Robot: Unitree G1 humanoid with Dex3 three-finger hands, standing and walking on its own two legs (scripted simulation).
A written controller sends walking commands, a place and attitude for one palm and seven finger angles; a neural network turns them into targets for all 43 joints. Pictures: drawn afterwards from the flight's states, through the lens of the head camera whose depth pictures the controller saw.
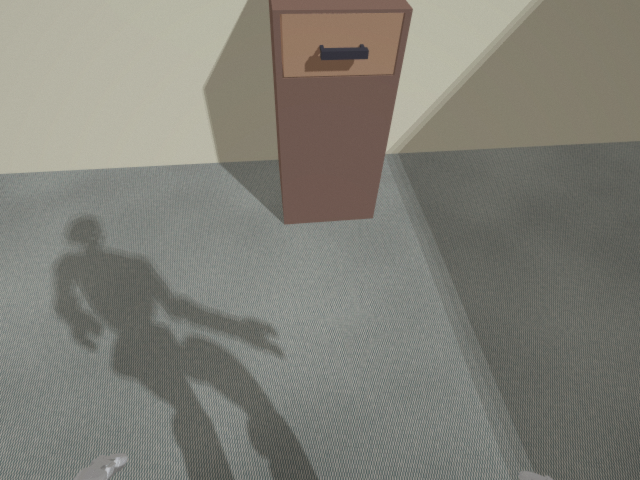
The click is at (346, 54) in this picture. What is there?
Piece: drawer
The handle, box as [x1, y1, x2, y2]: [320, 44, 368, 59]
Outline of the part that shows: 368,50 362,44 360,44 359,47 352,48 324,48 322,45 320,45 320,56 321,59 367,58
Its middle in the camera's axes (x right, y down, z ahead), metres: +0.06 -0.55 +1.14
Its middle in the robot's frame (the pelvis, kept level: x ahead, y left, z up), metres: +1.23 +0.00 -0.01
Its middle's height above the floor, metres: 0.76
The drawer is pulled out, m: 0.00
